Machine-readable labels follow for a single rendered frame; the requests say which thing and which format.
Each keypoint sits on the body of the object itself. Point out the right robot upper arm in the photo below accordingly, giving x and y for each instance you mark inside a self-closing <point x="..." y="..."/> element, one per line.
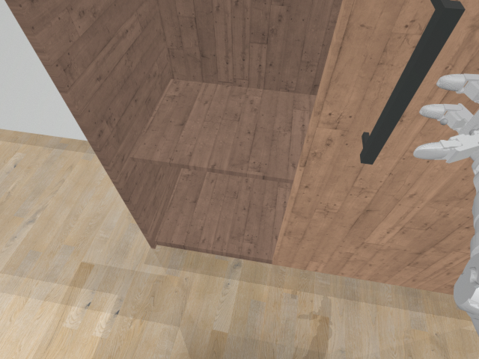
<point x="466" y="290"/>

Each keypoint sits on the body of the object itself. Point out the wardrobe door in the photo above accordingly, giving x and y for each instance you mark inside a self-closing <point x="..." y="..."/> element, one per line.
<point x="403" y="221"/>

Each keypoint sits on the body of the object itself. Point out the right robot hand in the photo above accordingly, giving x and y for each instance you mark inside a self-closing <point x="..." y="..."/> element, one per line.
<point x="459" y="118"/>

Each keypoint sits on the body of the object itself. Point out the handle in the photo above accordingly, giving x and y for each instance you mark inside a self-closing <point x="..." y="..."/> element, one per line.
<point x="443" y="21"/>

